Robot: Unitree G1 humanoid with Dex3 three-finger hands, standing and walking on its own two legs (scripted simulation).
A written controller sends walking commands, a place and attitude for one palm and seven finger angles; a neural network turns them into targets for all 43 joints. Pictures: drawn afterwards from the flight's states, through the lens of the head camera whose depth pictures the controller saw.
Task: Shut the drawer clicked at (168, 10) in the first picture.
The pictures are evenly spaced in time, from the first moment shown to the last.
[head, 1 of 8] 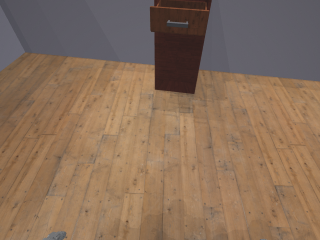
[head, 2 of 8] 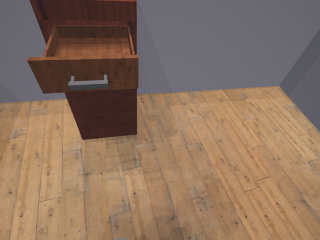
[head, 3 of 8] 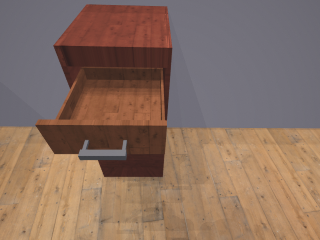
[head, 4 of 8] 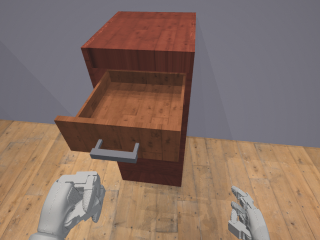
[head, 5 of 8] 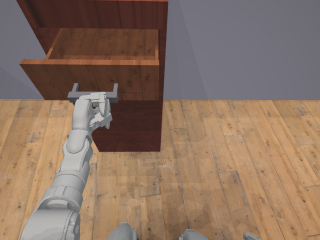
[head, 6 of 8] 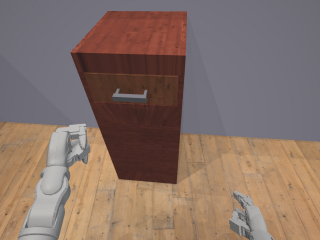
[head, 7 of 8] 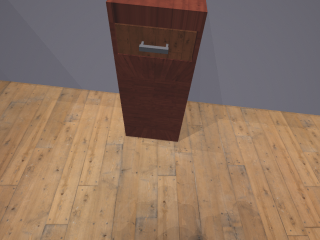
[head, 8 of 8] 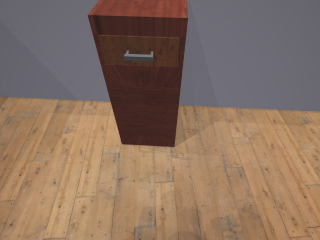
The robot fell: no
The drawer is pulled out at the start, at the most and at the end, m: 0.29 0.29 0.00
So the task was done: yes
